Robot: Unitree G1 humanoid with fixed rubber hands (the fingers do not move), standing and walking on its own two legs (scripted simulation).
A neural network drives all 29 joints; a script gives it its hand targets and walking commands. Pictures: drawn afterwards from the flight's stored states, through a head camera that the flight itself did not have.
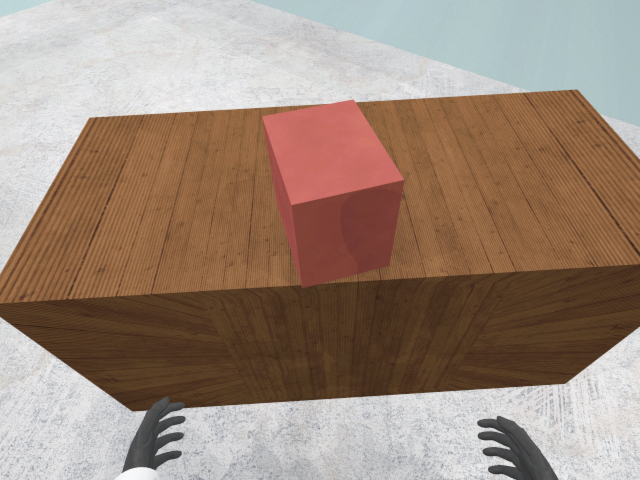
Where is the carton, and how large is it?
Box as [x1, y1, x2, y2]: [262, 99, 403, 287]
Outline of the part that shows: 353,99 262,116 277,205 302,287 386,266 389,264 403,178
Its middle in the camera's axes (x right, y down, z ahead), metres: +0.01 -0.08 +0.68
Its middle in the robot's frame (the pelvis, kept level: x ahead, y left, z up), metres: +0.58 +0.00 -0.01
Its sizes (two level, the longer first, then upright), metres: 0.221 0.164 0.208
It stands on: a pedestal, 0.64 m high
